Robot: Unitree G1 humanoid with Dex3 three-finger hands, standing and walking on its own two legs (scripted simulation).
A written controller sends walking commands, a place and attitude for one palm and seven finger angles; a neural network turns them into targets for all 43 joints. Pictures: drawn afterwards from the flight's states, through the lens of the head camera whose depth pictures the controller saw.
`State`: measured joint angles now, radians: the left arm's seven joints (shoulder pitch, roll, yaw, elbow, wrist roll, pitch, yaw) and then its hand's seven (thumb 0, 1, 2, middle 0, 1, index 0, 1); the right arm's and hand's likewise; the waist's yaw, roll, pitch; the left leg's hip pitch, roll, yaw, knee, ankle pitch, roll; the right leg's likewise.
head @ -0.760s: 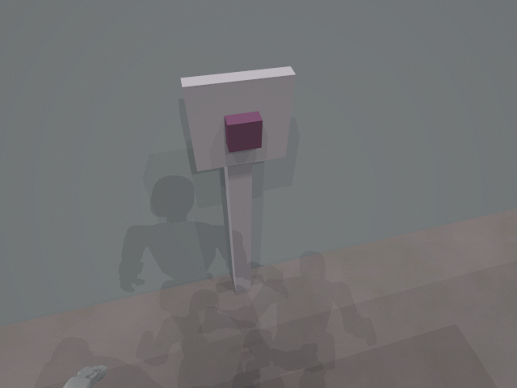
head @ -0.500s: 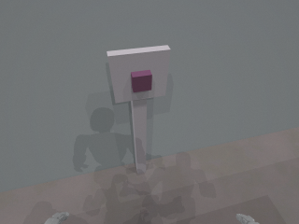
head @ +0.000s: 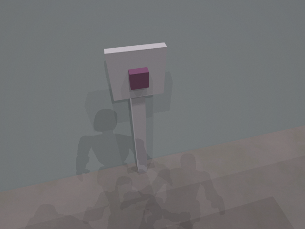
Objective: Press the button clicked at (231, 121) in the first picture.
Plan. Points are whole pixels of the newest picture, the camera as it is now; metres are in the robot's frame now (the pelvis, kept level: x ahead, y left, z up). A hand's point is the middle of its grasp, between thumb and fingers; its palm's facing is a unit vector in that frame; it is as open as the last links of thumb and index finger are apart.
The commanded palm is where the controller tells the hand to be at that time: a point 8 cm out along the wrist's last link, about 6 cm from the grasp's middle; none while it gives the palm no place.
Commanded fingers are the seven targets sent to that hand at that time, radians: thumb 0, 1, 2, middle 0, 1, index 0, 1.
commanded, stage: stand and wait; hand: left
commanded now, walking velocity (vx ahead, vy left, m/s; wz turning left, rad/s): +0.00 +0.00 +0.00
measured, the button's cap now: (138, 78) +0.58 +0.08 +0.08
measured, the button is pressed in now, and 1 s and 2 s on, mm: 0 0 0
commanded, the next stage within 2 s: look at it before walking up in 0.22 s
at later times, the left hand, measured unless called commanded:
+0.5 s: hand out of the picture +0.07 +0.23 -0.16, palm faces -0.03 -0.95 -0.32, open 7.4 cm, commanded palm none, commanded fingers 0.00 0.90 0.90 -0.20 -0.30 -0.20 -0.30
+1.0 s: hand out of the picture +0.07 +0.24 -0.16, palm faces -0.02 -0.94 -0.33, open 7.4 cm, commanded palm none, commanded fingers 0.00 0.90 0.90 -0.20 -0.30 -0.20 -0.30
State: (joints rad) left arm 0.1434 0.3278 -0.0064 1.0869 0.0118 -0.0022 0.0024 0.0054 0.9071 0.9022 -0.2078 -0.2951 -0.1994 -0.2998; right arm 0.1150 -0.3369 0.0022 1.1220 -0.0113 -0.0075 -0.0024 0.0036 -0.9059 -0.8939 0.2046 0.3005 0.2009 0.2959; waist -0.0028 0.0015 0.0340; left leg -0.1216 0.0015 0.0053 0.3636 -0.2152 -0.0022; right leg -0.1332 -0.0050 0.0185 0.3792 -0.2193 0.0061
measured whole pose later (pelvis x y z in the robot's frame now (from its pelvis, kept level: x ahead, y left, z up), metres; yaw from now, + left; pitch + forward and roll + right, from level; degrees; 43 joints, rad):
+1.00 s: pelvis +0.00 +0.00 +0.00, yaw -1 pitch -1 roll +0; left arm 0.14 0.32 0.00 1.09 0.01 0.01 0.01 0.00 0.91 0.90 -0.21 -0.29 -0.20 -0.30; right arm 0.10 -0.32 0.00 1.12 -0.01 -0.01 -0.01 0.00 -0.91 -0.89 0.20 0.30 0.20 0.30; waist 0.01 0.00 0.02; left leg -0.13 0.02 0.02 0.36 -0.21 -0.01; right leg -0.15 0.01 0.03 0.37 -0.20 0.00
